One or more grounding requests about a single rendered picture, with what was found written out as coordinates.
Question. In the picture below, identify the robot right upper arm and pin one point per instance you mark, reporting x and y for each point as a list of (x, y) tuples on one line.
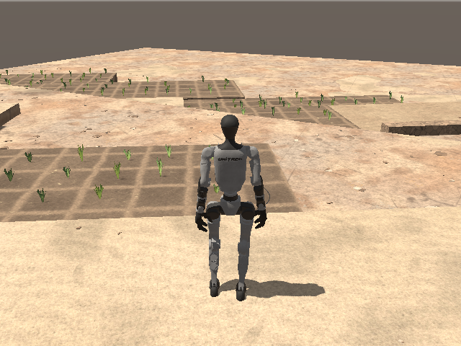
[(253, 154)]

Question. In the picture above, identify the left robot forearm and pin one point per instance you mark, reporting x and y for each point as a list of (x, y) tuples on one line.
[(201, 198)]

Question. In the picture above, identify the right robot hand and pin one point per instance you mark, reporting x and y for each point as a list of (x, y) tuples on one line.
[(262, 218)]

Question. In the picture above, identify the robot left upper arm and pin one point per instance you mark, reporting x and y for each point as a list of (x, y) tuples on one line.
[(207, 154)]

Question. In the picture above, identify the humanoid robot torso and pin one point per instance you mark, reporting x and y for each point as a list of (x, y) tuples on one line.
[(230, 175)]

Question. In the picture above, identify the right robot forearm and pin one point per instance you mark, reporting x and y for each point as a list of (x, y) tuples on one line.
[(259, 196)]

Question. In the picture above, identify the left robot thigh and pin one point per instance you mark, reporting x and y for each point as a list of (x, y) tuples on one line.
[(213, 210)]

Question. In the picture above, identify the left robot hand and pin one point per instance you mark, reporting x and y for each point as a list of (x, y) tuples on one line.
[(200, 222)]

